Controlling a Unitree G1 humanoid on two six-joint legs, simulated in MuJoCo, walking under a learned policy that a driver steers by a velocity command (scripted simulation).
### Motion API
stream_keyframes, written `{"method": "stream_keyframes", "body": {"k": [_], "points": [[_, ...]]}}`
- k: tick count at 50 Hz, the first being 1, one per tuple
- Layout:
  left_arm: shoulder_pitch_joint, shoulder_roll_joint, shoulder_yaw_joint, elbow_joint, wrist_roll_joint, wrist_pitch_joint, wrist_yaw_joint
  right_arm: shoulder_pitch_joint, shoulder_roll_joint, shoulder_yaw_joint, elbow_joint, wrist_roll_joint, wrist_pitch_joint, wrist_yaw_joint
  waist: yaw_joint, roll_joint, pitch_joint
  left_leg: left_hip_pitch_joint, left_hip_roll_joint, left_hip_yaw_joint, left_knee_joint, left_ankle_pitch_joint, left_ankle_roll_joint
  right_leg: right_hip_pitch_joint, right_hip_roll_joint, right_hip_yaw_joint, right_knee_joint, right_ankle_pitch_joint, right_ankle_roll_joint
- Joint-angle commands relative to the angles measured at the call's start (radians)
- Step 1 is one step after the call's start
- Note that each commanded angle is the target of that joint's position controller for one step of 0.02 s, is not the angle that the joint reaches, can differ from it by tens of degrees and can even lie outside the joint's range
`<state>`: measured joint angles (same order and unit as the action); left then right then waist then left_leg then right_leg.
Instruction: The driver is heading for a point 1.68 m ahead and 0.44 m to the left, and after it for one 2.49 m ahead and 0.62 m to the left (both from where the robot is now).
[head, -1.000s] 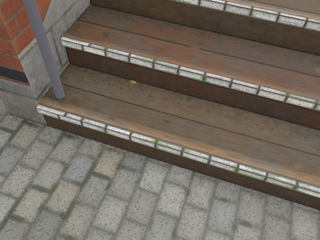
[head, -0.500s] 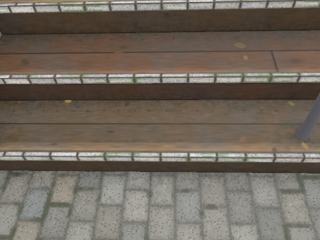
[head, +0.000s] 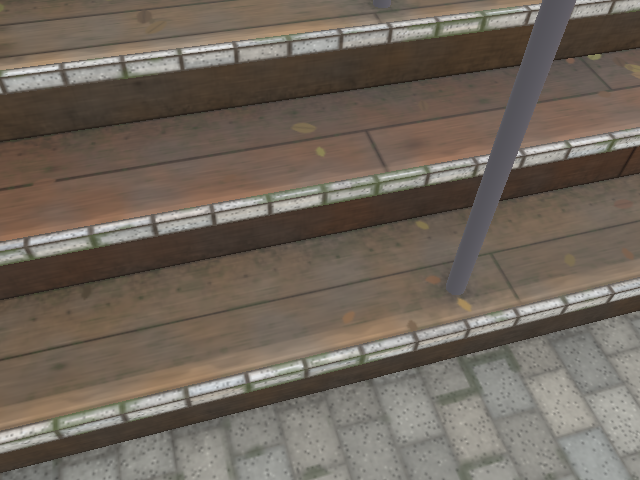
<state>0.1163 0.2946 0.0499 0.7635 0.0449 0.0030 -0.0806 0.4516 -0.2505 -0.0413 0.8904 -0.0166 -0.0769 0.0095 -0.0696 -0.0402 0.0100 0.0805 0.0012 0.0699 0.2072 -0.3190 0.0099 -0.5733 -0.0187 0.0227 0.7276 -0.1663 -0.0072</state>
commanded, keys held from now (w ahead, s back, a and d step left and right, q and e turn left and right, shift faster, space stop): w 0.98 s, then w+q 0.02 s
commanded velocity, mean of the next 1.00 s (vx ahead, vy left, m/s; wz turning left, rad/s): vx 0.48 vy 0.00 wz -0.05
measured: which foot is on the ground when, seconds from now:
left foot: down 0.00-0.10, up 0.12-0.58, down 0.60-1.00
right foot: up 0.00-0.06, down 0.08-0.58, up 0.60-1.00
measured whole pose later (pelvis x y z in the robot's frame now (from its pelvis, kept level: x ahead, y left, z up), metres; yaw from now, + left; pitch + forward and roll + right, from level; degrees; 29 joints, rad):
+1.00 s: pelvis +0.50 -0.04 +0.00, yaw +0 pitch +3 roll +0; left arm 0.08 0.13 -0.01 0.78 0.04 -0.01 0.03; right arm 0.54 -0.16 -0.01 1.12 -0.03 -0.10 -0.02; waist -0.04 -0.03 -0.01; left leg -0.07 -0.05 0.07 0.32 -0.31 0.06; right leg -1.15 -0.07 -0.04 2.01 -0.51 -0.07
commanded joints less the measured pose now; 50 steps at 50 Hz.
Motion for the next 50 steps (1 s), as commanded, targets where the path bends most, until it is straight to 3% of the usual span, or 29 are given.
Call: {"method": "stream_keyframes", "body": {"k": [1,3,4,5,6,7,8,9,11,14,16,19,22,23,25,27,28,29,30,31,32,34,35,36,39,43,45,48,50], "points": [[-0.179,0.035,-0.009,-0.115,-0.001,-0.029,0.004,0.035,-0.169,-0.036,-0.002,0.004,-0.008,-0.004,-0.005,0.192,0.107,-0.095,0.24,-0.113,-0.027,0.507,0.145,0.063,0.026,-0.12,-0.137,-0.041,-0.04],[-0.022,0.064,0.004,-0.064,-0.003,-0.041,0.026,0.017,-0.186,-0.037,0.017,0.007,-0.003,-0.005,0.087,0.177,0.023,-0.086,0.231,-0.067,0.174,0.884,0.124,0.277,0.083,-0.134,-0.219,-0.043,-0.092],[0.147,0.094,0.017,-0.004,0.007,-0.054,0.042,0.011,-0.175,-0.03,0.021,0.013,-0.001,-0.008,0.163,0.138,-0.085,-0.148,0.189,-0.023,0.371,0.894,0.099,0.499,0.091,-0.121,-0.265,-0.011,-0.12],[0.301,0.169,0.04,0.032,0.03,-0.064,0.062,0.009,-0.115,-0.009,-0.013,0.025,-0.004,-0.005,0.22,0.034,-0.211,-0.372,0.141,0.005,0.64,0.59,0.073,0.774,-0.112,0.11,-0.306,-0.194,-0.175],[0.379,0.269,0.063,0.053,0.023,-0.063,0.075,0.053,-0.022,0.011,-0.055,0.029,-0.005,0.002,0.19,-0.228,-0.321,-0.661,-0.026,0.014,0.963,-0.178,0.048,0.951,-0.41,0.611,-0.413,-0.245,-0.28],[0.315,0.224,0.054,0.052,-0.01,-0.063,0.077,-0.035,-0.149,-0.025,-0.04,0.01,0.001,-0.007,0.187,-0.064,-0.239,-0.716,0.012,-0.128,1.023,-0.15,0.074,0.848,-0.367,0.623,-0.452,-0.194,-0.261],[0.224,0.173,0.039,0.052,-0.018,-0.064,0.078,-0.075,-0.137,-0.026,-0.051,0.016,-0.004,0.0,0.137,-0.041,-0.111,-0.719,0.06,-0.126,1.0,-0.051,0.084,0.721,-0.32,0.448,-0.458,-0.095,-0.24],[0.172,0.116,0.024,0.049,-0.017,-0.07,0.073,-0.085,-0.111,-0.018,-0.039,0.017,-0.008,0.006,0.111,-0.014,-0.056,-0.686,0.088,-0.114,0.947,0.002,0.085,0.625,-0.269,0.344,-0.486,0.015,-0.217],[0.127,0.065,0.004,0.064,-0.031,-0.082,0.076,-0.046,-0.085,-0.014,-0.005,-0.01,0.015,0.011,0.057,-0.04,-0.005,-0.601,0.103,-0.094,0.889,0.041,0.067,0.507,-0.198,0.209,-0.534,0.156,-0.186],[0.163,0.06,-0.003,0.103,-0.042,-0.1,0.074,-0.064,-0.062,-0.014,0.005,-0.024,0.035,0.025,0.035,-0.04,0.009,-0.611,0.096,-0.067,0.852,0.08,0.041,0.485,-0.177,0.134,-0.568,0.313,-0.198],[0.188,0.066,-0.004,0.127,-0.044,-0.106,0.075,-0.15,-0.057,-0.013,-0.017,-0.026,0.037,0.029,0.044,-0.041,0.034,-0.66,0.102,-0.052,0.797,0.144,0.02,0.484,-0.165,0.094,-0.591,0.342,-0.198],[0.217,0.054,-0.012,0.162,-0.042,-0.106,0.076,-0.29,-0.045,-0.004,-0.054,-0.019,0.033,0.027,0.066,-0.035,0.071,-0.679,0.094,-0.025,0.632,0.239,0.0,0.475,-0.138,0.045,-0.599,0.387,-0.189],[0.247,0.075,-0.006,0.185,-0.037,-0.109,0.081,-0.392,-0.026,0.013,-0.083,-0.011,0.027,0.018,0.092,-0.018,0.072,-0.604,0.066,0.005,0.463,0.29,0.0,0.478,-0.133,0.016,-0.589,0.447,-0.18],[0.283,0.064,-0.007,0.204,-0.029,-0.108,0.088,-0.346,-0.007,0.019,-0.063,-0.005,0.035,0.006,0.088,-0.065,0.037,-0.565,0.051,0.025,0.504,0.258,0.012,0.511,-0.155,0.016,-0.56,0.447,-0.194],[0.284,0.062,-0.009,0.215,-0.026,-0.107,0.097,-0.367,-0.03,0.016,-0.073,-0.01,0.034,-0.006,0.082,-0.025,0.055,-0.542,0.038,0.015,0.466,0.229,0.039,0.534,-0.177,0.024,-0.518,0.553,-0.192],[0.255,0.088,-0.004,0.215,-0.03,-0.109,0.1,-0.307,-0.058,0.003,-0.058,-0.018,0.022,-0.018,0.043,-0.015,0.023,-0.448,-0.015,0.028,0.408,0.159,0.074,0.574,-0.173,0.016,-0.378,0.827,-0.172],[0.244,0.098,-0.002,0.218,-0.031,-0.106,0.1,-0.208,-0.062,-0.004,-0.023,-0.022,0.01,-0.025,0.002,-0.006,-0.019,-0.353,-0.046,0.038,0.338,0.164,0.095,0.586,-0.151,0.009,-0.239,0.907,-0.16],[0.228,0.099,-0.004,0.216,-0.036,-0.103,0.1,-0.053,-0.077,-0.014,0.026,-0.03,-0.004,-0.033,-0.067,0.006,-0.079,-0.173,-0.041,0.027,0.239,0.22,0.115,0.518,-0.113,-0.011,-0.048,0.822,-0.143],[0.23,0.055,-0.018,0.184,-0.04,-0.107,0.1,0.101,-0.179,-0.04,0.06,-0.048,-0.011,-0.046,-0.103,0.112,-0.168,0.047,0.174,-0.201,0.227,0.342,0.161,0.318,-0.036,-0.054,0.258,0.455,-0.112],[0.401,-0.057,-0.036,0.197,-0.052,-0.099,0.093,0.091,-0.279,-0.064,0.067,-0.044,-0.001,-0.035,0.005,0.333,-0.241,0.173,0.432,-0.622,0.15,0.546,0.335,0.045,0.141,-0.056,0.599,-0.361,-0.079],[0.326,0.023,-0.018,0.216,-0.016,-0.084,0.095,0.004,-0.202,-0.057,0.052,-0.009,0.011,-0.02,0.007,0.134,-0.178,0.061,0.38,-0.604,0.102,0.308,0.343,-0.016,0.065,0.042,0.696,-0.317,-0.088],[0.198,0.021,-0.012,0.182,-0.006,-0.09,0.08,-0.154,-0.058,-0.016,0.025,-0.005,0.017,-0.008,0.053,0.065,0.005,-0.169,0.297,-0.431,0.001,0.029,0.279,-0.066,-0.013,0.031,0.663,-0.169,-0.091],[0.194,0.004,-0.01,0.186,-0.003,-0.081,0.075,-0.147,-0.03,-0.006,0.035,-0.006,0.015,-0.012,0.066,0.085,0.036,-0.226,0.262,-0.374,-0.015,0.099,0.256,-0.063,-0.018,0.007,0.704,-0.144,-0.081],[0.214,-0.016,-0.015,0.188,0.003,-0.07,0.067,-0.14,-0.018,-0.001,0.052,-0.003,0.01,-0.017,0.088,0.083,0.035,-0.275,0.232,-0.305,-0.025,0.178,0.242,-0.038,-0.027,0.0,0.713,-0.104,-0.069],[0.187,-0.063,-0.021,0.165,0.002,-0.047,0.067,-0.043,-0.046,-0.008,0.11,-0.004,-0.012,-0.018,0.096,0.066,0.006,-0.262,0.222,-0.225,0.009,0.37,0.254,-0.157,-0.024,-0.033,0.847,-0.096,-0.048],[0.026,-0.084,-0.027,0.08,0.004,-0.038,0.076,0.025,-0.053,-0.007,0.146,-0.009,-0.011,-0.027,0.062,0.08,0.056,-0.229,0.215,-0.222,-0.008,0.241,0.264,-0.41,-0.053,-0.064,0.96,-0.106,-0.02],[-0.056,-0.131,-0.041,0.02,-0.009,-0.027,0.099,0.13,-0.044,-0.005,0.186,-0.013,-0.019,-0.03,0.025,0.146,0.07,-0.132,0.278,-0.301,-0.019,0.128,0.305,-0.654,-0.044,-0.064,1.293,-0.264,-0.028],[-0.258,-0.147,-0.061,-0.128,-0.001,-0.038,0.113,0.136,-0.027,0.009,0.213,-0.018,-0.028,-0.035,0.019,0.07,0.14,-0.061,0.297,-0.308,-0.055,-0.093,0.247,-0.918,-0.084,-0.02,1.325,-0.384,-0.064],[-0.316,-0.177,-0.08,-0.179,-0.001,-0.043,0.117,0.159,-0.016,0.028,0.239,-0.017,-0.035,-0.042,-0.002,0.064,0.177,-0.025,0.302,-0.304,-0.049,0.156,0.225,-1.036,-0.075,-0.067,1.369,-0.431,-0.076]]}}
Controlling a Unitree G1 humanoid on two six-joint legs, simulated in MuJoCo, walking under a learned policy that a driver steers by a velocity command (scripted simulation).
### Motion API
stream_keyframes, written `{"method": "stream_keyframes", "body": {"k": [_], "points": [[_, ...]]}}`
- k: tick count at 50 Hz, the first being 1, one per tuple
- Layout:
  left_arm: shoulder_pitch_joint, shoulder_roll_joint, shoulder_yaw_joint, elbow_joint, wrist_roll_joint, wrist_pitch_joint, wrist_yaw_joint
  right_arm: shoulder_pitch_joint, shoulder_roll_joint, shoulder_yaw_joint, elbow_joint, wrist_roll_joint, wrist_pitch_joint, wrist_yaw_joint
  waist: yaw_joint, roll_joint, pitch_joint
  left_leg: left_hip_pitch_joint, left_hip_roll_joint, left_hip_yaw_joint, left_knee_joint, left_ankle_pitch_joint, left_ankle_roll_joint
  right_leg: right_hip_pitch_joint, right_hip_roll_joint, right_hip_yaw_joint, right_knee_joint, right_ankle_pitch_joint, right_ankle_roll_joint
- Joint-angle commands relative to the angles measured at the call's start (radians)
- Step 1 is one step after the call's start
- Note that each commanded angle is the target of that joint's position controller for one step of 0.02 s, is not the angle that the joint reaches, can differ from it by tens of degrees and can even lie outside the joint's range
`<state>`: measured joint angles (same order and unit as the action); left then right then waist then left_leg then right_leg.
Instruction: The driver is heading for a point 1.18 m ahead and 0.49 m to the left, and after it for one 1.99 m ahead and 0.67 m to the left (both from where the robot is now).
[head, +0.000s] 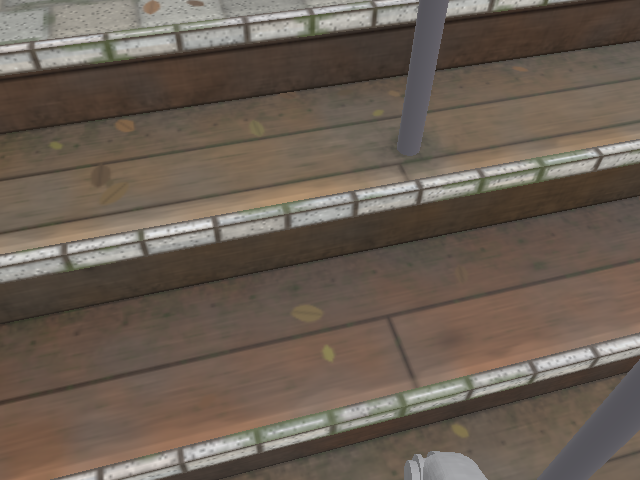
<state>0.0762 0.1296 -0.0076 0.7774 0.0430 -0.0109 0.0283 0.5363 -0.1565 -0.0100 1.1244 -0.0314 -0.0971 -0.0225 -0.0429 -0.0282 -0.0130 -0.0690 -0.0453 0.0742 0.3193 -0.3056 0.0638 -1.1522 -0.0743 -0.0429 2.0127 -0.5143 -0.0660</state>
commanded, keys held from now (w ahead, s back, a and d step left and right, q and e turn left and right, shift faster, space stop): w+q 1.00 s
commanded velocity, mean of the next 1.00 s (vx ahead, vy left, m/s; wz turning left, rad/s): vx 0.19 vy -0.03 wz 0.47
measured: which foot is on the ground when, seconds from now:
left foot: down 0.00-0.18, up 0.20-1.00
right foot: up 0.00-0.14, down 0.16-1.00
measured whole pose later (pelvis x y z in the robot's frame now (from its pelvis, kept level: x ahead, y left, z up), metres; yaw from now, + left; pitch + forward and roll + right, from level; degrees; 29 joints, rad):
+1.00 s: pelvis +0.22 -0.12 +0.16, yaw +29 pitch +1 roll -1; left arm 0.25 0.26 0.08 0.78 0.02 -0.01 0.10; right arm 0.38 -0.21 -0.12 0.93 -0.04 0.14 0.05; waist -0.06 -0.01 0.03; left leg -0.54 0.09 0.12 1.05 -0.34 0.11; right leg -0.25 -0.15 -0.60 0.51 -0.27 -0.09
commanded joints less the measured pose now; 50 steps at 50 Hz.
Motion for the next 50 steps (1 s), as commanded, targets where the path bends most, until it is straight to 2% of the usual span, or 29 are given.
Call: {"method": "stream_keyframes", "body": {"k": [1,2,4,5,6,7,8,9,10,11,12,13,14,16,17,19,20,22,24,26,29,34,41,42,43,44,46,48,50], "points": [[-0.306,-0.028,-0.034,-0.24,-0.006,-0.039,0.003,0.08,-0.124,-0.004,0.013,-0.005,-0.013,-0.017,-0.036,0.057,0.183,0.138,0.339,-0.275,-0.164,0.194,0.144,-0.462,-0.037,-0.004,0.025,-0.106,-0.026],[-0.37,-0.063,-0.062,-0.305,-0.002,-0.044,-0.005,0.087,-0.118,0.001,0.032,0.01,0.013,-0.032,-0.043,0.059,0.176,0.089,0.3,-0.253,-0.213,0.263,0.139,-0.393,-0.057,-0.013,-0.106,-0.129,-0.028],[-0.361,-0.048,-0.077,-0.344,0.002,-0.035,-0.028,0.059,-0.113,0.008,0.009,0.015,0.05,-0.043,-0.047,0.029,0.106,0.017,0.248,-0.171,-0.325,0.527,0.161,-0.09,-0.041,-0.118,-0.433,-0.02,-0.008],[-0.322,-0.108,-0.1,-0.34,-0.037,-0.029,-0.02,0.033,-0.114,0.002,-0.008,0.024,0.059,-0.045,-0.042,0.065,0.074,-0.077,0.252,-0.129,-0.321,0.986,0.127,0.25,-0.007,-0.112,-0.691,0.081,-0.033],[-0.243,-0.074,-0.076,-0.288,-0.056,-0.023,-0.015,-0.001,-0.15,-0.003,-0.079,0.031,0.039,-0.037,-0.021,0.042,-0.076,-0.116,0.278,-0.114,-0.218,1.483,0.091,0.533,0.08,-0.173,-0.753,0.156,-0.049],[0.016,-0.016,-0.038,-0.216,-0.064,-0.008,-0.005,-0.033,-0.237,-0.03,-0.106,0.034,0.016,-0.028,0.103,0.186,-0.256,-0.043,0.317,-0.12,-0.038,1.848,0.077,0.754,0.122,-0.138,-0.752,0.228,-0.071],[0.255,0.093,0.008,-0.148,-0.053,-0.001,-0.007,-0.103,-0.317,-0.06,-0.13,0.061,-0.015,-0.008,0.211,0.283,-0.384,0.059,0.329,-0.129,0.182,1.897,0.045,0.887,0.139,-0.065,-0.894,0.224,-0.095],[0.358,0.158,0.042,-0.103,-0.025,-0.012,-0.002,-0.149,-0.324,-0.079,-0.156,0.085,-0.041,0.021,0.275,0.221,-0.459,-0.077,0.262,-0.137,0.466,1.594,0.011,1.093,0.072,0.111,-1.058,0.21,-0.133],[0.383,0.272,0.077,-0.061,-0.015,-0.025,0.007,-0.126,-0.192,-0.062,-0.232,0.089,-0.057,0.052,0.232,-0.188,-0.527,-0.414,0.026,-0.103,0.967,0.492,-0.057,1.308,-0.273,0.582,-1.301,0.655,-0.276],[0.296,0.295,0.092,-0.087,-0.017,-0.015,0.01,-0.099,-0.179,-0.078,-0.216,0.037,-0.042,0.056,0.19,-0.171,-0.599,-0.423,-0.039,-0.255,1.393,0.075,-0.044,1.168,-0.325,0.817,-1.519,0.497,-0.274],[0.139,0.248,0.088,-0.076,-0.021,-0.009,0.003,-0.101,-0.09,-0.076,-0.261,0.013,-0.009,0.053,0.081,-0.06,-0.415,-0.534,0.034,-0.242,1.494,0.11,-0.039,0.991,-0.334,0.731,-1.565,0.081,-0.256],[-0.002,0.13,0.059,-0.091,-0.03,-0.005,0.028,-0.176,-0.115,-0.089,-0.284,0.007,0.036,0.013,0.039,0.125,-0.162,-0.539,0.039,-0.162,1.524,0.098,-0.088,0.794,-0.369,0.572,-1.472,0.816,-0.217],[0.066,0.11,0.056,-0.036,-0.036,-0.018,0.039,-0.202,-0.092,-0.09,-0.314,-0.014,0.059,-0.016,0.027,0.15,-0.077,-0.586,0.053,-0.166,1.484,0.064,-0.085,0.763,-0.319,0.431,-1.405,0.953,-0.195],[0.09,0.024,0.032,0.033,-0.014,-0.022,0.038,-0.189,-0.023,-0.069,-0.337,-0.011,0.099,-0.042,-0.027,-0.013,-0.034,-0.697,0.038,-0.181,1.576,0.044,-0.06,0.725,-0.262,0.279,-1.447,0.698,-0.142],[0.064,0.003,0.023,0.052,-0.007,-0.037,0.026,-0.18,0.011,-0.054,-0.341,-0.005,0.12,-0.051,-0.066,-0.04,-0.013,-0.715,0.038,-0.19,1.586,0.062,-0.033,0.67,-0.234,0.218,-1.484,0.526,-0.117],[0.077,0.042,0.031,0.07,-0.009,-0.057,0.003,-0.266,0.009,-0.036,-0.359,-0.012,0.144,-0.054,-0.077,-0.001,-0.011,-0.741,0.068,-0.176,1.522,0.142,-0.021,0.649,-0.226,0.135,-1.549,0.376,-0.077],[0.093,0.028,0.028,0.087,-0.018,-0.064,0.002,-0.284,0.002,-0.035,-0.355,-0.014,0.138,-0.049,-0.067,0.006,-0.007,-0.79,0.051,-0.168,1.527,0.182,-0.02,0.683,-0.231,0.087,-1.558,0.445,-0.08],[0.111,0.089,0.039,0.053,-0.011,-0.061,0.021,-0.292,-0.03,-0.049,-0.351,-0.008,0.138,-0.043,-0.022,0.039,-0.058,-0.786,0.024,-0.124,1.428,0.227,-0.041,0.782,-0.264,0.002,-1.555,0.698,-0.108],[0.133,0.135,0.045,0.044,-0.014,-0.053,0.033,-0.309,-0.032,-0.056,-0.362,-0.016,0.15,-0.044,-0.014,-0.014,-0.08,-0.817,0.026,-0.094,1.376,0.247,-0.066,0.858,-0.261,-0.041,-1.58,0.621,-0.119],[0.118,0.129,0.035,-0.009,-0.024,-0.046,0.039,-0.258,-0.051,-0.078,-0.313,-0.02,0.166,-0.054,0.014,-0.063,-0.111,-0.784,0.02,-0.052,1.465,0.255,-0.076,0.902,-0.274,-0.071,-1.596,0.587,-0.125],[0.155,0.125,0.034,-0.041,-0.03,-0.023,0.043,-0.273,-0.078,-0.098,-0.322,-0.031,0.186,-0.06,0.035,-0.08,-0.041,-0.792,0.037,-0.049,1.419,0.254,-0.098,0.925,-0.271,-0.089,-1.639,0.362,-0.101],[0.242,0.165,0.052,-0.063,-0.023,0.013,0.071,-0.362,-0.08,-0.093,-0.383,-0.029,0.197,-0.02,0.087,-0.139,0.038,-0.757,0.073,0.008,0.948,0.07,-0.138,1.055,-0.282,-0.095,-1.718,0.112,-0.095],[0.232,0.188,0.077,-0.133,-0.01,0.008,0.06,-0.38,-0.123,-0.106,-0.442,-0.024,0.211,0.011,0.1,-0.069,0.017,-0.646,0.136,0.023,0.75,-0.107,-0.08,1.071,-0.411,-0.068,-1.742,0.027,-0.126],[0.203,0.236,0.09,-0.144,-0.023,-0.003,0.048,-0.297,-0.16,-0.115,-0.426,-0.001,0.2,0.026,0.064,-0.259,-0.101,-0.551,0.113,0.104,0.769,-0.2,-0.027,0.996,-0.371,-0.047,-1.923,-0.559,-0.13],[0.117,0.205,0.084,-0.157,-0.022,-0.004,0.047,-0.276,-0.178,-0.129,-0.424,0.009,0.201,0.034,0.016,-0.267,-0.002,-0.538,0.124,0.1,0.741,-0.182,-0.014,0.931,-0.376,-0.066,-1.956,-0.563,-0.099],[0.194,0.216,0.097,-0.118,-0.012,-0.012,0.052,-0.374,-0.161,-0.117,-0.445,-0.011,0.21,0.047,0.062,-0.073,0.057,-0.693,0.109,0.124,0.716,-0.115,0.008,1.038,-0.422,-0.03,-1.93,-0.465,-0.082],[0.267,0.249,0.124,-0.059,-0.011,-0.017,0.08,-0.453,-0.106,-0.108,-0.444,-0.001,0.206,0.076,0.104,0.029,0.005,-0.817,0.156,0.039,0.701,-0.058,0.049,1.231,-0.464,-0.032,-1.896,-0.287,-0.042],[0.222,0.243,0.124,-0.035,-0.021,-0.023,0.087,-0.403,-0.093,-0.107,-0.415,-0.003,0.194,0.078,0.059,-0.029,-0.033,-0.797,0.179,0.005,0.742,-0.031,0.068,1.231,-0.459,-0.102,-1.897,-0.258,-0.021],[0.121,0.207,0.11,-0.036,-0.021,-0.01,0.073,-0.339,-0.106,-0.113,-0.386,0.014,0.194,0.067,0.003,-0.086,-0.035,-0.709,0.176,0.016,0.764,-0.021,0.068,1.129,-0.42,-0.197,-1.901,-0.255,-0.004]]}}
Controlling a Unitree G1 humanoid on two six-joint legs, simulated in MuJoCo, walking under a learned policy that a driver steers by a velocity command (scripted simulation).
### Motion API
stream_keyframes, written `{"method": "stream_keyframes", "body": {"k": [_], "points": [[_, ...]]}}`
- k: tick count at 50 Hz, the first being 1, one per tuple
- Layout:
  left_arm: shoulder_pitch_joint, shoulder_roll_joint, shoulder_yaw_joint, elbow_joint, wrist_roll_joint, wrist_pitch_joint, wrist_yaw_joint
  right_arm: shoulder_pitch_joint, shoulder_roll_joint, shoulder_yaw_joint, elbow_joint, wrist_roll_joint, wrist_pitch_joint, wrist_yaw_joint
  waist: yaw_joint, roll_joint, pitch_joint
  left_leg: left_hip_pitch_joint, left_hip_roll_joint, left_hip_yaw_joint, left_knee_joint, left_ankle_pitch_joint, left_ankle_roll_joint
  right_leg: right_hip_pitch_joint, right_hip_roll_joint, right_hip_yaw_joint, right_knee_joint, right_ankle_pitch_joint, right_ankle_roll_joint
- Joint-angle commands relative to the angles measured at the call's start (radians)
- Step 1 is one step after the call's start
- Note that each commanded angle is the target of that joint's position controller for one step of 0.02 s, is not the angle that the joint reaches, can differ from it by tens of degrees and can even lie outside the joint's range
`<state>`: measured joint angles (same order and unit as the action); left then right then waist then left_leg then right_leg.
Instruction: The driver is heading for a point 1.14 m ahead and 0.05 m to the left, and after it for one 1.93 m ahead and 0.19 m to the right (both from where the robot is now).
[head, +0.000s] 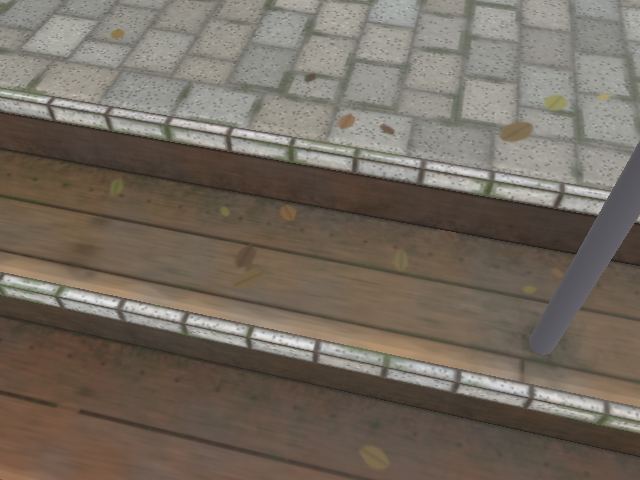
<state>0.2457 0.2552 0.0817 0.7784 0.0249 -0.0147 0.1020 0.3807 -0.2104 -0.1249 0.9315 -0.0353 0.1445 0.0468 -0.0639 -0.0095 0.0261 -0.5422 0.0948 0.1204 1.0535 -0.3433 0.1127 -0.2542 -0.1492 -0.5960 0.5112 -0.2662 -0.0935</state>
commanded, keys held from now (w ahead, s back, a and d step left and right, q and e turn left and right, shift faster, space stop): w+q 0.32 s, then w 0.58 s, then w+e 0.10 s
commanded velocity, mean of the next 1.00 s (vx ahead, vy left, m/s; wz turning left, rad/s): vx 0.50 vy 0.00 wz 0.31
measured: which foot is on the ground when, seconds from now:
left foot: up 0.00-0.22, down 0.24-0.52, up 0.54-0.92, down 0.94-1.00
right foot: down 0.00-0.26, up 0.28-0.48, down 0.50-0.94, up 0.96-1.00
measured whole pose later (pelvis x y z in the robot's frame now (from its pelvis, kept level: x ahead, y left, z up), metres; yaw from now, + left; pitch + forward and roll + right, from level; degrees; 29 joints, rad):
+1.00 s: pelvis +0.13 +0.20 -0.03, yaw +17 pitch +0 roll -2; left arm 0.22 0.25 0.05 0.86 0.00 -0.07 0.00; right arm 0.42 -0.16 -0.07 0.86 -0.05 -0.05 0.02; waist -0.13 -0.06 0.03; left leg -0.51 0.07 0.09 0.75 -0.28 0.03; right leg -0.25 -0.10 0.05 1.25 -0.37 -0.02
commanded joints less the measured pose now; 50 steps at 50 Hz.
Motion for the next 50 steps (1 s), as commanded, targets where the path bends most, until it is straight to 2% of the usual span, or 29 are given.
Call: {"method": "stream_keyframes", "body": {"k": [1,3,5,10,11,12,13,14,15,17,19,21,23,24,25,26,27,29,31,33,35,41,43,45,46,47,48,49,50], "points": [[-0.105,0.069,0.021,-0.048,0.0,0.001,0.002,-0.146,-0.033,0.003,-0.179,0.018,-0.036,-0.014,-0.009,-0.078,-0.037,-0.217,0.024,-0.024,0.004,0.029,0.014,0.186,-0.327,0.312,-0.403,-0.459,0.035],[-0.109,0.096,0.018,-0.053,0.008,0.004,-0.003,-0.074,-0.025,0.009,-0.186,-0.016,-0.031,-0.036,-0.041,-0.09,-0.058,-0.115,0.009,0.023,-0.03,-0.008,0.02,0.147,-0.303,0.258,-0.404,-0.537,0.029],[-0.205,0.139,0.019,-0.066,0.006,0.005,-0.009,-0.002,-0.048,0.001,-0.195,0.001,-0.036,-0.032,-0.095,-0.134,-0.075,0.037,0.035,0.034,-0.093,-0.012,0.038,0.072,-0.302,0.228,-0.434,-0.551,0.036],[-0.242,0.113,-0.002,-0.067,0.002,0.034,-0.026,0.074,-0.021,0.012,-0.188,0.004,-0.049,-0.038,-0.059,0.013,0.001,0.023,-0.007,0.063,-0.318,0.003,0.083,0.236,-0.238,0.167,-0.226,-0.498,0.054],[-0.231,0.12,-0.004,-0.053,-0.003,0.047,-0.057,0.085,0.042,0.037,-0.174,0.0,-0.066,-0.034,-0.036,0.061,0.031,-0.014,-0.012,0.066,-0.443,0.13,0.07,0.29,-0.236,0.161,-0.13,-0.475,0.069],[-0.22,0.092,-0.011,-0.046,-0.009,0.059,-0.075,0.134,0.04,0.038,-0.151,-0.006,-0.083,-0.034,-0.031,0.133,0.016,0.056,-0.04,0.06,-0.518,0.137,0.072,0.268,-0.191,0.144,0.008,-0.472,0.081],[-0.223,0.073,-0.032,-0.044,0.008,0.07,-0.099,0.248,-0.016,0.023,-0.099,0.002,-0.105,-0.031,-0.062,0.222,0.003,0.16,-0.048,-0.018,-0.574,-0.033,0.111,0.157,-0.111,0.141,0.256,-0.553,0.077],[-0.265,0.016,-0.057,-0.131,0.021,0.079,-0.122,0.193,-0.079,0.004,-0.108,0.014,-0.106,-0.037,-0.008,0.461,0.11,0.02,-0.002,-0.376,-0.783,-0.26,0.174,0.003,0.025,0.163,0.487,-0.519,0.113],[-0.229,-0.01,-0.064,-0.173,0.039,0.063,-0.139,0.013,-0.084,0.007,-0.178,0.014,-0.12,-0.054,0.097,0.514,0.133,-0.089,0.055,-0.7,-0.958,-0.483,0.217,-0.087,0.109,0.371,0.703,-0.394,0.144],[-0.199,0.049,-0.038,-0.154,0.023,0.03,-0.142,-0.195,-0.105,0.002,-0.299,-0.003,-0.147,-0.065,0.149,0.263,0.026,-0.083,0.104,-0.593,-0.918,-0.307,0.204,-0.114,0.113,0.492,0.899,-0.2,0.156],[-0.237,0.038,-0.042,-0.184,0.019,0.003,-0.117,-0.089,-0.068,0.011,-0.256,-0.004,-0.172,-0.044,0.097,0.075,-0.038,0.124,0.065,-0.464,-0.827,-0.103,0.165,-0.148,0.095,0.574,0.64,-0.256,0.098],[-0.237,0.021,-0.054,-0.197,-0.004,0.011,-0.077,0.024,-0.082,-0.002,-0.157,0.004,-0.176,-0.032,0.043,0.09,-0.044,0.392,0.034,-0.479,-0.828,-0.156,0.133,-0.195,0.161,0.549,0.337,-0.374,0.054],[-0.171,-0.001,-0.058,-0.174,-0.019,0.007,-0.063,-0.007,-0.076,0.0,-0.125,0.016,-0.165,-0.039,0.078,0.094,-0.033,0.34,0.017,-0.468,-0.805,-0.066,0.096,0.027,0.144,0.619,-0.038,-0.366,-0.004],[-0.109,-0.036,-0.062,-0.137,-0.002,0.012,-0.057,-0.013,-0.082,-0.004,-0.108,0.026,-0.156,-0.038,0.1,0.066,-0.036,0.298,-0.022,-0.426,-0.747,-0.008,0.061,0.153,0.155,0.579,-0.21,-0.231,-0.017],[0.09,-0.033,-0.057,-0.058,-0.003,0.01,-0.05,-0.061,-0.076,-0.008,-0.134,0.037,-0.161,-0.026,0.164,0.011,-0.114,0.116,-0.058,-0.377,-0.706,-0.016,0.025,0.421,0.164,0.532,-0.192,-0.069,-0.035],[0.224,0.027,-0.047,-0.013,0.008,0.004,-0.038,-0.115,-0.043,0.001,-0.164,0.034,-0.168,-0.013,0.202,-0.102,-0.13,-0.122,-0.156,-0.279,-0.547,-0.139,-0.035,0.614,0.02,0.698,-0.283,-0.225,-0.081],[0.126,0.102,-0.018,-0.028,0.019,0.001,-0.039,-0.165,-0.03,0.009,-0.204,0.051,-0.179,0.006,0.169,-0.356,-0.003,-0.32,-0.202,-0.134,-0.4,-0.046,-0.033,0.509,-0.155,0.946,-0.342,-0.427,-0.129],[0.064,0.079,-0.004,-0.033,0.02,-0.027,-0.038,-0.177,-0.065,0.0,-0.164,0.019,-0.186,0.023,0.13,-0.149,0.08,-0.459,-0.129,-0.21,-0.027,-0.04,-0.06,0.431,-0.234,0.992,-0.366,-0.421,-0.19],[0.009,0.086,0.005,0.003,0.008,-0.038,-0.034,-0.059,-0.058,0.0,-0.094,0.006,-0.185,0.036,0.02,-0.061,0.104,-0.477,-0.104,-0.288,0.201,0.014,-0.07,0.332,-0.222,0.87,-0.378,-0.339,-0.172],[-0.002,0.075,0.005,0.02,0.012,-0.059,-0.052,-0.005,-0.039,0.008,-0.055,0.01,-0.174,0.038,-0.012,-0.069,0.082,-0.417,-0.103,-0.255,0.239,0.037,-0.079,0.262,-0.165,0.71,-0.388,-0.247,-0.122],[0.032,0.068,-0.006,0.041,0.0,-0.077,-0.057,-0.073,-0.056,0.009,-0.097,-0.015,-0.176,0.026,0.009,-0.112,0.128,-0.398,-0.056,-0.205,0.156,0.129,-0.089,0.175,-0.164,0.621,-0.454,-0.198,-0.116],[0.099,0.144,0.017,0.096,0.002,-0.085,-0.058,-0.067,0.002,0.044,-0.156,0.007,-0.164,-0.008,-0.013,-0.134,0.134,-0.286,0.05,-0.041,-0.024,0.123,-0.031,0.169,-0.173,0.45,-0.489,-0.156,-0.055],[0.001,0.144,0.015,0.073,0.005,-0.092,-0.056,0.104,-0.023,0.038,-0.125,0.016,-0.159,-0.003,-0.087,-0.168,0.03,0.076,0.009,0.032,-0.124,0.162,0.008,0.073,-0.124,0.396,-0.405,0.105,-0.051],[-0.047,0.161,0.017,0.063,0.005,-0.084,-0.085,0.405,-0.042,0.018,-0.029,0.042,-0.177,-0.008,-0.212,-0.083,-0.082,0.437,-0.093,0.056,-0.303,0.296,0.02,0.074,-0.055,0.371,-0.012,0.652,-0.038],[-0.051,0.147,0.01,0.073,-0.004,-0.083,-0.102,0.516,-0.06,0.011,-0.002,0.017,-0.184,-0.019,-0.262,-0.002,-0.107,0.555,-0.127,0.082,-0.538,0.38,-0.011,0.088,0.011,0.37,0.258,0.666,0.002],[-0.026,0.087,-0.004,0.07,-0.013,-0.074,-0.119,0.455,-0.08,0.008,-0.006,-0.003,-0.188,-0.024,-0.213,0.091,-0.027,0.519,-0.078,-0.014,-0.606,0.261,-0.081,-0.007,0.072,0.448,0.58,0.348,0.012],[0.122,-0.114,-0.055,0.043,-0.017,-0.068,-0.127,0.322,-0.153,0.026,-0.044,-0.03,-0.203,-0.023,0.009,0.385,-0.024,0.503,0.147,-0.319,-0.525,0.687,-0.122,-0.244,0.197,0.57,0.995,-0.19,0.052],[0.338,-0.165,-0.065,0.038,-0.074,-0.066,-0.108,0.302,-0.308,-0.006,-0.076,-0.051,-0.196,-0.038,0.078,0.523,-0.293,0.542,0.32,-0.665,-0.81,0.312,-0.053,-0.223,0.226,0.75,1.226,-0.086,0.058],[0.198,-0.091,-0.055,-0.006,-0.042,-0.053,-0.097,0.193,-0.242,0.002,-0.09,-0.037,-0.195,-0.037,0.074,0.377,-0.196,0.394,0.331,-0.709,-0.941,-0.302,-0.021,-0.313,0.15,0.657,1.375,-0.017,0.064]]}}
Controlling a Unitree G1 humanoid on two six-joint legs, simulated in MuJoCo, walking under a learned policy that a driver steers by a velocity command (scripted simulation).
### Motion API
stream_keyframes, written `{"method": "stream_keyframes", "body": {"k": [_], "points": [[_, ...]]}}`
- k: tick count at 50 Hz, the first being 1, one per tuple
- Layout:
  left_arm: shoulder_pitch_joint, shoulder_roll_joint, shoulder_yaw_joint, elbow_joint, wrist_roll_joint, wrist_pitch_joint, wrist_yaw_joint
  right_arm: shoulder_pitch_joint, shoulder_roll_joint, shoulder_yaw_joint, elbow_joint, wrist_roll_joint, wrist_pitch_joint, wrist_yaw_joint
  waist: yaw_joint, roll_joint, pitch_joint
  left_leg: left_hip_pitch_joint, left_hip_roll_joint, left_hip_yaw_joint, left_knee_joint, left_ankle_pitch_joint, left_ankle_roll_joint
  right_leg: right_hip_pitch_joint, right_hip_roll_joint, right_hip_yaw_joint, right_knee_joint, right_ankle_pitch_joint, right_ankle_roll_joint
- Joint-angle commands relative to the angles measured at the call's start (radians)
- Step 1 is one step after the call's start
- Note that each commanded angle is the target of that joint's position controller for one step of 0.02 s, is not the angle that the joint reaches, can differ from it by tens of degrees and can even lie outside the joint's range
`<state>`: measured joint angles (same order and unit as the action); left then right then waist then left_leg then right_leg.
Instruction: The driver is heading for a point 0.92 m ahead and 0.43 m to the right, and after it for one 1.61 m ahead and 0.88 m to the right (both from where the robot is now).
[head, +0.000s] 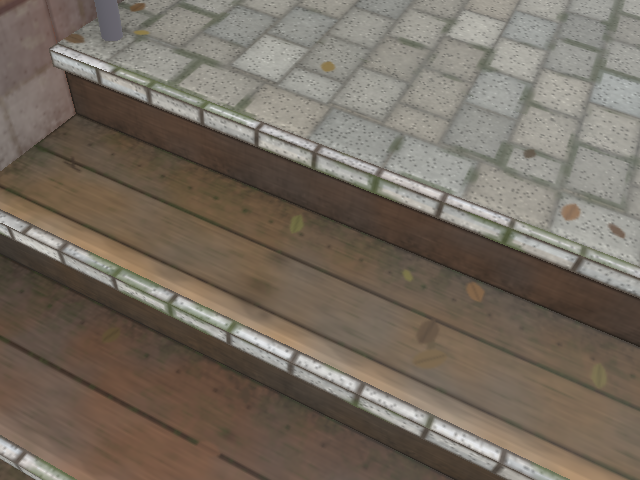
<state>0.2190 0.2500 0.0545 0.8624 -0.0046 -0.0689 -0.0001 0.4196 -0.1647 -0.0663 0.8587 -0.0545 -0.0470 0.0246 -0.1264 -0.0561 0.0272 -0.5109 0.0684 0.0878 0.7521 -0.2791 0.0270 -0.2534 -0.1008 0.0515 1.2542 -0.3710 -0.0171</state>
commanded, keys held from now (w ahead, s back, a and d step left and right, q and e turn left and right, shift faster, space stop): w+e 1.00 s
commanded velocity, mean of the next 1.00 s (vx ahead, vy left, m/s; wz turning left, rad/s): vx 0.50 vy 0.00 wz -0.50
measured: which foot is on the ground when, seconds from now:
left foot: down 0.00-0.54, up 0.56-0.96, down 0.98-1.00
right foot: up 0.00-0.50, down 0.52-1.00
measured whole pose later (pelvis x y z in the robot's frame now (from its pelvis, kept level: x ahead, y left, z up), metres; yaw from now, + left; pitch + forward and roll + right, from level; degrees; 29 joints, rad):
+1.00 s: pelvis +0.52 -0.04 +0.23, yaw -31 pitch +6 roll +3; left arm 0.51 0.19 0.08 0.92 -0.02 -0.09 0.02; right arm -0.11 -0.04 0.07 0.47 -0.03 -0.05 0.01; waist 0.08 -0.03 0.04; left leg -1.01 0.03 0.10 1.26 -0.34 0.10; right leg -0.02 0.04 0.21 0.45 -0.13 -0.12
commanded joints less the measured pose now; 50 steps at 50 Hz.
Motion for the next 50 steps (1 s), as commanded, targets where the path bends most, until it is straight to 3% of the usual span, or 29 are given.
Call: {"method": "stream_keyframes", "body": {"k": [1,2,5,7,10,12,13,18,19,21,23,25,26,27,28,29,31,33,34,37,41,43,44,45,46,47,48,49,50], "points": [[0.094,-0.039,-0.01,-0.14,0.014,0.015,0.006,0.021,-0.221,-0.035,-0.033,-0.002,-0.012,-0.007,0.138,0.305,-0.053,0.232,0.314,-0.579,-0.625,-0.543,0.062,-0.405,0.066,-0.05,0.718,0.146,-0.015],[-0.027,-0.043,-0.007,-0.168,0.022,0.025,-0.002,-0.015,-0.188,-0.021,-0.035,-0.001,-0.028,0.001,0.105,0.246,0.005,0.207,0.285,-0.447,-0.551,-0.447,0.066,-0.527,0.058,-0.04,0.783,0.171,-0.035],[-0.027,-0.097,-0.01,-0.182,0.018,0.058,-0.019,0.05,-0.084,0.011,0.027,0.003,-0.054,-0.013,0.122,0.159,0.044,0.154,0.252,-0.254,-0.492,-0.406,0.044,-0.68,0.106,-0.018,0.879,0.224,-0.073],[-0.094,-0.143,-0.023,-0.21,0.012,0.078,0.0,0.104,-0.097,0.006,0.064,0.007,-0.065,-0.016,0.104,0.153,0.066,0.229,0.299,-0.214,-0.525,-0.386,0.075,-0.896,0.143,-0.041,1.084,0.128,-0.084],[-0.153,-0.147,-0.029,-0.268,0.015,0.094,0.036,0.054,-0.104,0.01,0.079,0.003,-0.07,-0.022,0.146,0.147,0.102,0.274,0.35,-0.13,-0.581,-0.361,0.081,-1.114,0.15,-0.001,1.204,0.059,-0.092],[-0.164,-0.135,-0.03,-0.288,0.015,0.103,0.048,-0.025,-0.102,0.016,0.069,0.005,-0.073,-0.027,0.2,0.081,0.112,0.191,0.317,-0.028,-0.615,-0.27,0.05,-1.077,0.151,-0.027,1.113,0.094,-0.094],[-0.167,-0.122,-0.025,-0.292,-0.001,0.104,0.05,-0.061,-0.108,0.02,0.054,0.006,-0.08,-0.029,0.213,0.068,0.109,0.16,0.302,0.018,-0.645,-0.228,0.05,-1.037,0.154,-0.068,1.049,0.114,-0.092],[-0.287,-0.159,-0.052,-0.342,0.02,0.144,0.046,0.068,-0.163,0.011,0.122,0.033,-0.077,-0.084,0.155,0.101,0.064,0.472,0.225,0.127,-0.773,0.028,0.115,-1.069,0.081,-0.194,0.665,-0.053,-0.123],[-0.278,-0.171,-0.054,-0.335,0.021,0.14,0.042,0.087,-0.17,0.014,0.124,0.025,-0.074,-0.095,0.161,0.112,0.034,0.629,0.247,0.126,-0.736,0.179,0.133,-1.131,0.05,-0.16,0.684,-0.1,-0.142],[-0.221,-0.15,-0.054,-0.291,0.004,0.124,0.029,0.039,-0.138,0.028,0.081,0.051,-0.067,-0.098,0.176,0.095,-0.022,0.611,0.213,0.262,-0.661,0.695,0.119,-0.908,0.06,-0.267,0.472,-0.134,-0.178],[-0.108,-0.138,-0.061,-0.251,0.0,0.134,0.023,-0.058,-0.208,0.017,0.023,0.091,-0.059,-0.111,0.253,0.151,-0.118,0.488,0.223,0.306,-0.537,1.458,0.153,-0.517,0.125,-0.343,0.223,-0.184,-0.197],[0.129,-0.036,-0.028,-0.195,-0.002,0.128,0.033,-0.091,-0.287,-0.004,-0.024,0.108,-0.037,-0.088,0.307,0.263,-0.284,0.576,0.282,0.259,-0.213,1.972,0.203,-0.266,0.242,-0.332,0.087,-0.406,-0.211],[0.185,0.002,-0.012,-0.186,0.001,0.11,0.035,-0.081,-0.289,-0.009,-0.042,0.115,-0.027,-0.059,0.323,0.284,-0.316,0.543,0.276,0.235,0.025,1.912,0.207,-0.142,0.298,-0.244,-0.098,-0.401,-0.224],[0.211,0.099,0.025,-0.199,0.007,0.102,0.04,-0.184,-0.253,-0.011,-0.116,0.098,-0.031,-0.024,0.352,0.145,-0.272,0.273,0.207,0.19,0.353,1.511,0.127,-0.053,0.193,0.197,-0.453,-0.484,-0.298],[0.12,0.188,0.065,-0.188,-0.009,0.114,0.049,-0.342,-0.191,-0.012,-0.215,0.042,-0.04,0.024,0.317,-0.152,-0.225,-0.198,-0.123,0.022,0.817,0.23,0.03,0.044,0.044,0.934,-0.947,-0.681,-0.406],[-0.014,0.185,0.067,-0.231,0.009,0.1,0.046,-0.343,-0.094,0.016,-0.297,-0.037,-0.077,0.052,0.22,-0.029,-0.174,-0.361,-0.115,-0.214,1.145,0.183,0.009,-0.007,-0.05,1.127,-1.101,-0.602,-0.385],[0.077,0.062,0.031,-0.122,0.034,0.062,0.042,-0.321,-0.023,0.048,-0.32,-0.008,-0.091,0.04,0.142,0.16,0.05,-0.481,-0.066,-0.188,1.268,0.19,0.013,-0.214,-0.046,0.808,-0.928,-0.38,-0.321],[0.1,0.009,0.014,-0.035,0.058,0.01,0.029,-0.344,0.021,0.077,-0.348,0.0,-0.072,-0.006,0.115,0.183,0.077,-0.588,-0.052,-0.158,1.375,0.141,0.038,-0.199,0.015,0.527,-0.835,-0.081,-0.256],[0.128,0.028,0.018,-0.013,0.045,-0.003,0.019,-0.343,0.029,0.084,-0.356,-0.003,-0.057,-0.016,0.113,0.148,0.083,-0.637,-0.038,-0.143,1.357,0.114,0.044,-0.151,0.039,0.428,-0.852,0.011,-0.231],[0.202,0.009,0.009,0.021,0.014,-0.022,0.008,-0.413,0.027,0.099,-0.382,-0.009,-0.029,-0.02,0.129,0.129,0.093,-0.717,0.011,-0.1,1.154,0.025,0.046,-0.097,0.066,0.286,-0.866,0.158,-0.217],[0.393,0.075,0.025,0.062,0.046,-0.045,0.024,-0.649,0.098,0.117,-0.488,-0.016,-0.033,-0.019,0.248,-0.05,0.013,-1.049,-0.004,-0.014,1.412,-0.193,0.069,0.235,-0.02,0.359,-0.934,0.374,-0.254],[0.435,0.052,0.024,0.084,0.029,-0.029,0.037,-0.798,0.126,0.143,-0.578,-0.013,-0.034,-0.011,0.265,-0.041,0.052,-1.017,0.007,-0.027,1.17,-0.268,0.079,0.215,0.003,0.333,-1.043,0.367,-0.233],[0.405,0.053,0.028,0.053,0.004,-0.015,0.048,-0.81,0.111,0.149,-0.597,-0.01,-0.025,0.01,0.266,0.005,0.024,-0.735,0.019,0.008,0.886,-0.219,0.08,0.108,-0.013,0.287,-1.213,0.496,-0.251],[0.391,0.039,0.022,0.048,-0.002,0.0,0.053,-0.825,0.104,0.147,-0.609,-0.009,-0.015,0.017,0.26,0.005,0.011,-0.504,0.009,0.056,0.76,-0.153,0.091,0.012,-0.018,0.254,-1.279,0.625,-0.241],[0.208,0.033,0.018,-0.017,-0.002,0.0,0.053,-0.604,0.106,0.132,-0.515,0.002,-0.004,0.017,0.13,-0.066,-0.135,-0.105,-0.059,0.102,0.628,-0.1,0.108,-0.102,0.033,0.115,-1.174,1.156,-0.217],[0.197,0.13,0.051,-0.068,-0.007,-0.018,0.045,-0.431,0.019,0.088,-0.465,0.03,-0.003,-0.004,0.063,-0.071,-0.316,0.22,-0.122,0.088,0.575,-0.085,0.108,-0.093,0.017,0.152,-0.987,1.595,-0.192],[0.117,0.237,0.088,-0.092,-0.022,-0.042,0.036,-0.203,-0.043,0.044,-0.418,0.06,0.009,-0.027,-0.072,-0.15,-0.476,0.348,-0.089,-0.01,0.499,-0.05,0.114,0.038,-0.045,0.206,-0.77,1.836,-0.159],[0.044,0.253,0.104,-0.108,-0.033,-0.074,0.01,-0.098,-0.136,0.009,-0.377,0.046,0.007,-0.039,-0.152,-0.047,-0.522,0.428,-0.08,-0.063,0.247,-0.06,0.114,0.074,-0.002,0.191,-0.512,1.724,-0.123],[0.024,0.129,0.081,-0.133,-0.028,-0.103,-0.022,-0.062,-0.19,-0.014,-0.323,0.016,-0.008,-0.044,-0.124,0.184,-0.518,0.567,0.088,-0.382,0.004,-0.169,0.169,-0.138,0.141,0.177,-0.155,0.959,-0.089]]}}
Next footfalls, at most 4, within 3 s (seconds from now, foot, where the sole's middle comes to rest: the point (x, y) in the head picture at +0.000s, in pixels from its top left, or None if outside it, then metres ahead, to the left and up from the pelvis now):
0.52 right None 0.31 -0.05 -0.57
0.98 left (282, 270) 0.75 -0.03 -0.40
1.48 right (503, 162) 0.84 -0.43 -0.22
2.10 left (477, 68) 1.13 -0.47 -0.22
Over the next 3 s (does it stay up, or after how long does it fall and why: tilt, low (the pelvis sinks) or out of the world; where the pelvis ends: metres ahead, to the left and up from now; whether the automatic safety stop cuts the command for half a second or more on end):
stays up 1.37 -0.77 0.55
